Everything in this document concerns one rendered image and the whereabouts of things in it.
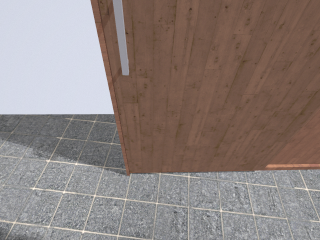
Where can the wardrobe door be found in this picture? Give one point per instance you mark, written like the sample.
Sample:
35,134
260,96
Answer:
213,85
304,147

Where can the handle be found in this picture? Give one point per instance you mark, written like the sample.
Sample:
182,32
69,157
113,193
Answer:
121,36

